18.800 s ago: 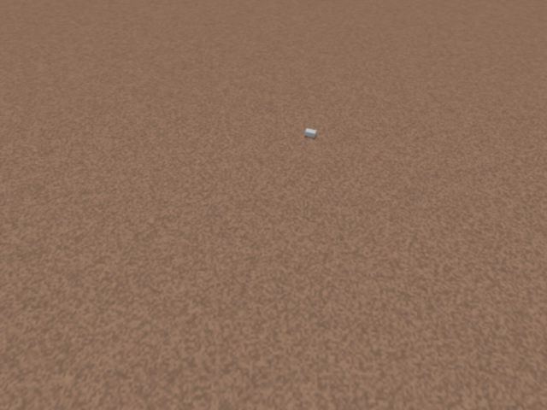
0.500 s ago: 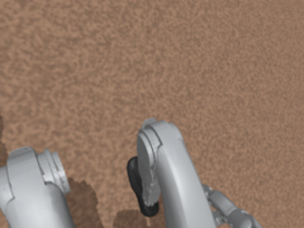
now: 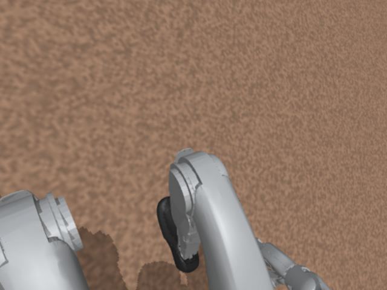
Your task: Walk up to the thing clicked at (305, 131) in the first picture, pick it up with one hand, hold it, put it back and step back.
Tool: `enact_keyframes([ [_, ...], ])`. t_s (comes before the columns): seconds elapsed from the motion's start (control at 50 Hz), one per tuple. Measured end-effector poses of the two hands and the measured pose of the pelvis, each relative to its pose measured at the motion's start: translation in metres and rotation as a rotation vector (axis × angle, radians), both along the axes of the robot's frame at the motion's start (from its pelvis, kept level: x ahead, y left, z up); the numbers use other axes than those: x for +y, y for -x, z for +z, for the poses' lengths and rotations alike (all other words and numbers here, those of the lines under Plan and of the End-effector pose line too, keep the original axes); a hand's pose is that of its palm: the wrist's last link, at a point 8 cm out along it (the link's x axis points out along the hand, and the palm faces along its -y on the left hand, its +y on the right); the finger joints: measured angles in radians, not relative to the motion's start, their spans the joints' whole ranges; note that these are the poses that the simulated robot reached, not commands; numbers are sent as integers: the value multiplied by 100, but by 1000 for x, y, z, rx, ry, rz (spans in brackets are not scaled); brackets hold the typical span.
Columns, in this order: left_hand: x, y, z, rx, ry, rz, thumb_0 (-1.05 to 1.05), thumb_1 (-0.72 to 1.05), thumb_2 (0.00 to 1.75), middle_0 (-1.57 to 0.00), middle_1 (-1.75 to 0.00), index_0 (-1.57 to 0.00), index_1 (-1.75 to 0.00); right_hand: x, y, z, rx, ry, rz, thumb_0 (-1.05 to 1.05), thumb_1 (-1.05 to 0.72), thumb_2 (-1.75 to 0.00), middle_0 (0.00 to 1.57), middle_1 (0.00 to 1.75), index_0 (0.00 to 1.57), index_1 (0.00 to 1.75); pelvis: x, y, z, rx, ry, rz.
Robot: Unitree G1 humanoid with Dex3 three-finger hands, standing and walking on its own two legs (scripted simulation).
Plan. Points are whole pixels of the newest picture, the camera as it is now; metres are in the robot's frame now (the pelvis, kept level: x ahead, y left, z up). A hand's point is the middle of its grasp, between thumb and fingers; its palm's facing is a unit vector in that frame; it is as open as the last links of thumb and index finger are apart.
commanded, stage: close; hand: left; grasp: from above
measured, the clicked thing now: out of the picture +0.42 +0.36 -0.28
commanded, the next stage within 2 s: settle in 1.66 s
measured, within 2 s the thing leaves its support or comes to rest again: neither
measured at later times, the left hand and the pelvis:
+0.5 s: hand out of the picture +0.41 +0.34 -0.25, palm faces -0.44 -0.15 -0.88, open 10.9 cm; pelvis +0.00 +0.00 +0.00, yaw -1 degrees
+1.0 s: hand out of the picture +0.41 +0.34 -0.24, palm faces -0.44 -0.15 -0.88, open 8.2 cm; pelvis +0.00 +0.00 +0.00, yaw -1 degrees
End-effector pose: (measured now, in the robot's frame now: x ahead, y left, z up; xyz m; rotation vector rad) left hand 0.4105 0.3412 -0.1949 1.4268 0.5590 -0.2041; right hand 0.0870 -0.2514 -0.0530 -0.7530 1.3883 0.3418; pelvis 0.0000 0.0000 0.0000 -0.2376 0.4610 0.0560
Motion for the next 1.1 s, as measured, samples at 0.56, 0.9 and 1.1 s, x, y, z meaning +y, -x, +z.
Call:
enact_keyframes([
  [0.56,0,-4,4,-21,5,-5,0,4,54,-50,-62,-52,-60,2,0,5,-26,3,8,0,-90,-89,20,30,20,30,2,3,-1,-14,9,-5],
  [0.9,2,-8,7,-15,1,-1,0,29,35,-64,-47,-71,-45,3,4,3,-15,-2,4,0,-90,-89,20,30,20,30,1,4,0,-12,7,-9],
  [1.1,3,-8,9,-16,5,-1,0,39,24,-73,-33,-83,-33,4,5,2,-9,4,-2,0,-90,-89,20,30,20,30,0,3,0,-9,2,-9],
])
